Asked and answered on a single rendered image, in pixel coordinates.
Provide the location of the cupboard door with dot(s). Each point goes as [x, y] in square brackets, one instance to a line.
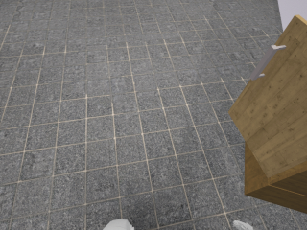
[271, 112]

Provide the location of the robot left thigh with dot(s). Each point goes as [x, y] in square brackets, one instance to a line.
[119, 224]

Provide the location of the handle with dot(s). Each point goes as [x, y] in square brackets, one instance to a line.
[264, 61]

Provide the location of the right robot hand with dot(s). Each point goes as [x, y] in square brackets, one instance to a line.
[241, 225]

